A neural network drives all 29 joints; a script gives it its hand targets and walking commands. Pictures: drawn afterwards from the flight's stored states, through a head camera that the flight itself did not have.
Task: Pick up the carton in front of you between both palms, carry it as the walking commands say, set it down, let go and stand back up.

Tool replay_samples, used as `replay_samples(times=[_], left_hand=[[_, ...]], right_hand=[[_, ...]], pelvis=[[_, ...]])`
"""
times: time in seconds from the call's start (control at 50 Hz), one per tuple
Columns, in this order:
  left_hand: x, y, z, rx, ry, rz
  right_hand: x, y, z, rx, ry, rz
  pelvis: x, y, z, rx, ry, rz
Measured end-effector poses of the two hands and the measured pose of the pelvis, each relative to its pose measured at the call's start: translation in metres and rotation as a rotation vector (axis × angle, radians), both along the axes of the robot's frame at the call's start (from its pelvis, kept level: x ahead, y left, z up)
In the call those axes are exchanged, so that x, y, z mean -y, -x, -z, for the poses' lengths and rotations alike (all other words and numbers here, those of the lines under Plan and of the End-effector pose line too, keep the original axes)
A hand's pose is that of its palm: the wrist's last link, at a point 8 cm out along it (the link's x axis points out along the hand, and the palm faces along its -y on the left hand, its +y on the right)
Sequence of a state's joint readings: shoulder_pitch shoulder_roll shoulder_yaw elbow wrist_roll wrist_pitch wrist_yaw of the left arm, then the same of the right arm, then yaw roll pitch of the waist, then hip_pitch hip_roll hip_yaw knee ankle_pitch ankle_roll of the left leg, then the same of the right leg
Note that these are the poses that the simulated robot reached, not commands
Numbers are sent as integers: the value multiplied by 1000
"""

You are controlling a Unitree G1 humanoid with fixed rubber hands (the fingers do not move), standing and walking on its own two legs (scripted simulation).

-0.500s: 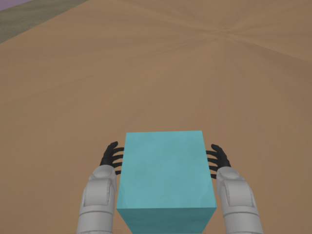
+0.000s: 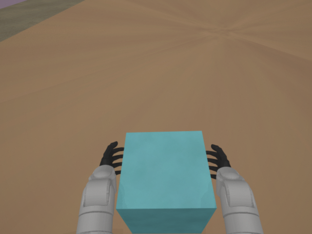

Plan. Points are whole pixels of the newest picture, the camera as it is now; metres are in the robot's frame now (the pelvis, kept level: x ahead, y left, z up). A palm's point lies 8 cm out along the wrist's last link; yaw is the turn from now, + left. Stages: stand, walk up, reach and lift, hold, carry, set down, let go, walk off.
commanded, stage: carry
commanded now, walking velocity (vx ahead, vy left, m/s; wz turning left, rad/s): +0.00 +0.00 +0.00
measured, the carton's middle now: (165, 185) +0.30 +0.00 -0.04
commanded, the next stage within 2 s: hold in 0.26 s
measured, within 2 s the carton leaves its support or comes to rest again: neither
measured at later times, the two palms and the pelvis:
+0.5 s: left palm (100, 178) +0.27 +0.16 +0.06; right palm (221, 176) +0.27 -0.14 +0.05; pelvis -0.01 +0.00 +0.01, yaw +3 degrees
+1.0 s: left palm (97, 181) +0.25 +0.16 +0.07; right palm (221, 173) +0.28 -0.14 +0.06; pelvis -0.03 -0.02 +0.00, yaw +6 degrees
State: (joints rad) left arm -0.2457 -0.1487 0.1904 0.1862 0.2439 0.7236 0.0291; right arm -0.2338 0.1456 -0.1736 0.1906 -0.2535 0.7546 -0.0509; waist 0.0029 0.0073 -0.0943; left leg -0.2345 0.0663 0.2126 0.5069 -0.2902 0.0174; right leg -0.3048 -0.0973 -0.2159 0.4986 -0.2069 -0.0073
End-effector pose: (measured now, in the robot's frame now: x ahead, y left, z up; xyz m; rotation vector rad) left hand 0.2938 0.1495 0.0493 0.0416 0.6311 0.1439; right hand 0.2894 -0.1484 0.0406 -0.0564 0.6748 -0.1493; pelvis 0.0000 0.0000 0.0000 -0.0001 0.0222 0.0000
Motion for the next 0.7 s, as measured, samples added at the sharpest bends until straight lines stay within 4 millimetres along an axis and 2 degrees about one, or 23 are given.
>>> replay_samples(times=[0.28, 0.38, 0.54, 0.7], left_hand=[[-1, 5, 0, -2, -1, 5], [-3, 14, -3, 1, -6, 9], [-12, 31, -9, 6, -5, -51], [-11, 42, -15, 14, -3, -79]], right_hand=[[-1, 6, 0, -3, -1, 1], [-1, 15, -4, 1, 0, -25], [-11, 14, -9, 6, -3, -79], [-10, 17, -14, 15, -15, -98]], pelvis=[[-2, 5, -1, 15, 2, -1], [0, 9, -6, 98, 0, -25], [6, 17, -6, 158, -2, -58], [14, 26, -5, 188, -6, -85]])
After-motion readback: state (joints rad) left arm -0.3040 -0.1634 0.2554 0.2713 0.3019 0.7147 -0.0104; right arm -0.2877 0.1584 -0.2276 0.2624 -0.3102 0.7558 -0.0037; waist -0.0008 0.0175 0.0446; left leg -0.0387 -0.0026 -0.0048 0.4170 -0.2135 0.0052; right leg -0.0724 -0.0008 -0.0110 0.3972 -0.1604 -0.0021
